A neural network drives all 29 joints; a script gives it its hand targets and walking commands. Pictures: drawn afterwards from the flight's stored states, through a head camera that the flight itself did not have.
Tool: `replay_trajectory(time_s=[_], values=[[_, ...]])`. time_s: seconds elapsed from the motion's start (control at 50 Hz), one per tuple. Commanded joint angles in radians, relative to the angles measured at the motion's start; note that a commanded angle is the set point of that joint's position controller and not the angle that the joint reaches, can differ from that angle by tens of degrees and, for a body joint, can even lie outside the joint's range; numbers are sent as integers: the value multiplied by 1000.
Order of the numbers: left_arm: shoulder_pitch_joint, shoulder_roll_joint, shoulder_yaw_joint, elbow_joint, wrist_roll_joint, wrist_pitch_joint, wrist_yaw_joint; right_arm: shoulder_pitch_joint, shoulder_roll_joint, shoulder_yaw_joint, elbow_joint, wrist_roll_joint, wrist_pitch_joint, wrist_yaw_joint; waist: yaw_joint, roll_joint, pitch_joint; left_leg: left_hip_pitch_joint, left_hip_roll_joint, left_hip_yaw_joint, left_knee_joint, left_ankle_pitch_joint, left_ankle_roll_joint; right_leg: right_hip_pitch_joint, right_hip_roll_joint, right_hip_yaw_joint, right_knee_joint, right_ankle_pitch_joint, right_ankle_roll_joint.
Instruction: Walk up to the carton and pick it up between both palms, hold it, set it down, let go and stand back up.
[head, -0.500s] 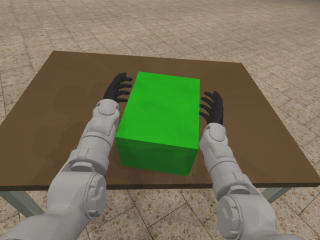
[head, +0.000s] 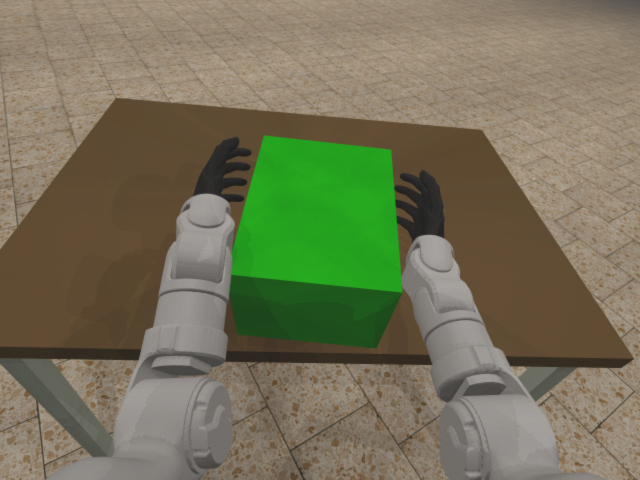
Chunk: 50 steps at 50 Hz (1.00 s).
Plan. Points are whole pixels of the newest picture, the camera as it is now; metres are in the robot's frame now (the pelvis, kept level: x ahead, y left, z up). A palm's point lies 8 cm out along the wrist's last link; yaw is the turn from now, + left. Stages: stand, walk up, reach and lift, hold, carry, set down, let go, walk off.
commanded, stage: reach and lift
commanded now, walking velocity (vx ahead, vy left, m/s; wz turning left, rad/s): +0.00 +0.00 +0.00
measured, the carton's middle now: (317, 237) +0.40 -0.02 +0.10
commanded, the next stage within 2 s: hold in 1.08 s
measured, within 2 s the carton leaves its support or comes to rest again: neither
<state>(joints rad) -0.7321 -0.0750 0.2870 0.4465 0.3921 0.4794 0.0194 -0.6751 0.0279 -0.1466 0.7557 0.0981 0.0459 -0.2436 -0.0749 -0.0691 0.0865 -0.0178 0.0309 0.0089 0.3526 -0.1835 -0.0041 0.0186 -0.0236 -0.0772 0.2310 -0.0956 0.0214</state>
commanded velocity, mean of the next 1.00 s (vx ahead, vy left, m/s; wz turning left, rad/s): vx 0.00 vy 0.00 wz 0.00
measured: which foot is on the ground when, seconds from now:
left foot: down 0.00-1.00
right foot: down 0.00-1.00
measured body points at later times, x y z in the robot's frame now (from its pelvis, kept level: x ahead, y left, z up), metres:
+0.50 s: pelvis -0.01 -0.01 +0.00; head -0.03 +0.02 +0.45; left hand +0.39 +0.13 +0.17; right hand +0.38 -0.15 +0.16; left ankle +0.02 +0.12 -0.75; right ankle +0.03 -0.13 -0.75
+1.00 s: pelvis +0.00 -0.01 +0.00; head -0.03 +0.03 +0.45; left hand +0.39 +0.13 +0.18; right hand +0.38 -0.15 +0.17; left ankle +0.02 +0.12 -0.75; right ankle +0.03 -0.13 -0.75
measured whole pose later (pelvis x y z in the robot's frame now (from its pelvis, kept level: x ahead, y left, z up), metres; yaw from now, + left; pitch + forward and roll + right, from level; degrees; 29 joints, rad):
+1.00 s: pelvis +0.00 -0.01 +0.00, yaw +1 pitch -12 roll -1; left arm -0.68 -0.10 0.30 0.16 0.47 0.70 -0.02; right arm -0.69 0.04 -0.08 0.60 0.10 0.14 -0.24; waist -0.11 -0.09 0.15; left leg 0.05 0.03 -0.01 0.35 -0.18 -0.01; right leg 0.09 -0.03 -0.10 0.25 -0.12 0.01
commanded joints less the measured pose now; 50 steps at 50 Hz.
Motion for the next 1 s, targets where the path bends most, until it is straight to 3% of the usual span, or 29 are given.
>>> replay_trajectory(time_s=[0.0,0.1,0.16,0.32,0.66,0.98], values=[[-568,-604,-367,-106,-118,6,-166,-855,483,325,-335,9,-52,164,-16,71,-455,101,-55,33,-48,190,-8,77,75,-44,1,54,4],[-512,-575,-337,-184,-91,69,-168,-814,467,356,-355,38,-19,162,0,72,-451,115,-59,36,-42,239,-2,127,78,-41,10,90,1],[-502,-562,-339,-233,-87,100,-175,-807,461,380,-385,57,-5,153,-8,65,-454,126,-64,39,-29,283,-4,154,79,-45,15,127,6],[-548,-518,-334,-248,-85,109,-209,-776,473,323,-385,-4,6,154,-44,56,-371,44,-73,54,-83,101,13,159,53,-56,10,76,20],[-516,-499,-361,-336,-94,129,-201,-765,451,399,-443,37,-2,146,-31,63,-448,128,-67,43,-30,291,-2,188,69,-66,30,189,14],[-535,-504,-379,-358,-89,165,-204,-759,428,368,-437,46,34,150,-60,88,-394,136,-57,40,-40,290,-23,171,73,-75,22,133,9]])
